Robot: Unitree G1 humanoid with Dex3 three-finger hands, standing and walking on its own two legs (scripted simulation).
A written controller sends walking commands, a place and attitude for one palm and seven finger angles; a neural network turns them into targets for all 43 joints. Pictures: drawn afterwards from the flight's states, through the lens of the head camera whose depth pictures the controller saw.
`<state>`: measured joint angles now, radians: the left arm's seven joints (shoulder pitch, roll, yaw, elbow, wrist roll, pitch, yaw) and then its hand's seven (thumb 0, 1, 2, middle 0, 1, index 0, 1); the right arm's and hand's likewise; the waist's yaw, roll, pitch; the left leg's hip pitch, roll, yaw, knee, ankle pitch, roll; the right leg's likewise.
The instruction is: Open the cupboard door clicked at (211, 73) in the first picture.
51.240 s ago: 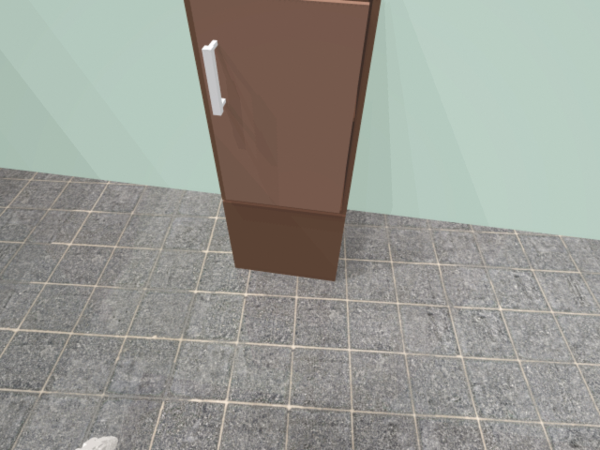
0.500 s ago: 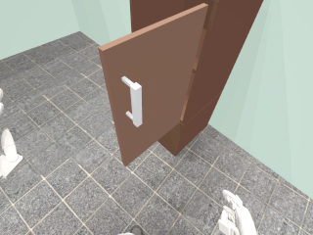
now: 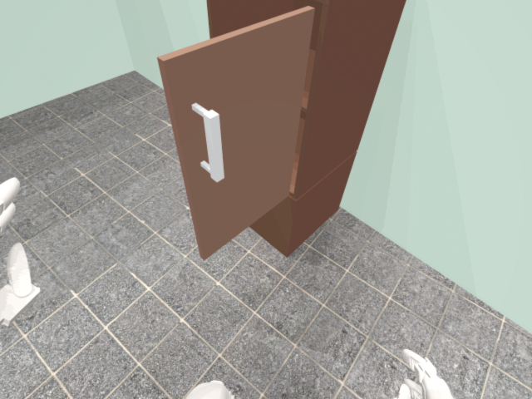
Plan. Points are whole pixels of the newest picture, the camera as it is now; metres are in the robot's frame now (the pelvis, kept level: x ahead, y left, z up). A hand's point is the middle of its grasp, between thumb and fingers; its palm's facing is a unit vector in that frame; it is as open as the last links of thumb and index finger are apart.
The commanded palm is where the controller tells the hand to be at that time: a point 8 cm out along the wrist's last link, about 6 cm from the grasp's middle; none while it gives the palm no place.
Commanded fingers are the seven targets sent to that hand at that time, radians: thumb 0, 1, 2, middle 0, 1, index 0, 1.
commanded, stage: stop stepping back and stand still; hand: left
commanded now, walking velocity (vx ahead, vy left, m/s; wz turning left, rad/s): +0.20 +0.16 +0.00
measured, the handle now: (208, 144) +0.55 +0.16 +0.07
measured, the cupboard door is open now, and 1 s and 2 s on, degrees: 89 89 89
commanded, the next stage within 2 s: let the arm hang, fingers relaxed in 0.76 s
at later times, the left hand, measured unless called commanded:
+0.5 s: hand out of the picture +0.12 +0.31 +0.16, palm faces +0.47 -0.77 -0.43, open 7.4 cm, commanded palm +0.07 +0.34 +0.18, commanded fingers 0.00 0.90 0.90 -0.20 -0.30 -0.20 -0.30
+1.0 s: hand out of the picture +0.12 +0.31 -0.03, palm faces +0.16 -0.87 -0.46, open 7.4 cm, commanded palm none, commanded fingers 0.00 0.90 0.90 -0.20 -0.30 -0.20 -0.30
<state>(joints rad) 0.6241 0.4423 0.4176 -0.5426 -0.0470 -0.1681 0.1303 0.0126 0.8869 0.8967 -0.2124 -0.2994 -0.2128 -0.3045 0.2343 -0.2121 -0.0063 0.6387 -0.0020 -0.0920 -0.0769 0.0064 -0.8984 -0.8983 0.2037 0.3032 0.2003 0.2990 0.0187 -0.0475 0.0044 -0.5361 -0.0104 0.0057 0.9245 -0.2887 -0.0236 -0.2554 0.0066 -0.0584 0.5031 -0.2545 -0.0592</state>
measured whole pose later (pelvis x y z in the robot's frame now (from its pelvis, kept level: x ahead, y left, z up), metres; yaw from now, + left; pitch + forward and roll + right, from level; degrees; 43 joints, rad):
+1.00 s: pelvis -0.08 +0.04 -0.01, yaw +5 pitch -1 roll +1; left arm 0.23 0.36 0.13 0.33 0.03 -0.02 0.01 0.00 0.90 0.90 -0.20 -0.30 -0.20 -0.30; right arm 0.16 -0.30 -0.01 0.83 -0.02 -0.06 0.01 0.00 -0.90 -0.90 0.20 0.30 0.20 0.30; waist -0.02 0.05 0.01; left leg -0.33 -0.03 0.02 0.58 -0.24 0.03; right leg -0.38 -0.04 -0.03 0.58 -0.18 0.00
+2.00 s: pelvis -0.03 +0.02 +0.01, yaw +5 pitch -2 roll +0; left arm 0.06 0.28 0.02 1.11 0.01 -0.02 0.00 0.00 0.91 0.90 -0.20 -0.30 -0.20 -0.30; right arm 0.13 -0.31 -0.01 1.11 -0.02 0.00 0.00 0.00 -0.90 -0.90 0.20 0.30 0.20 0.30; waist -0.02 0.03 0.07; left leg -0.12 0.01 -0.01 0.34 -0.19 -0.02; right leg -0.17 0.01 -0.05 0.36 -0.15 -0.03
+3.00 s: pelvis +0.00 +0.02 +0.01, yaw +4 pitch -1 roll +0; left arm 0.09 0.30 0.02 1.13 0.01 -0.02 0.01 0.00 0.91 0.90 -0.20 -0.30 -0.20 -0.30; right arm 0.13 -0.31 0.00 1.12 -0.02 0.00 -0.01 0.00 -0.90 -0.90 0.20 0.30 0.20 0.30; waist -0.01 0.02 0.07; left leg -0.06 0.02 0.01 0.29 -0.20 -0.02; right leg -0.12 0.02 -0.04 0.31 -0.16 -0.03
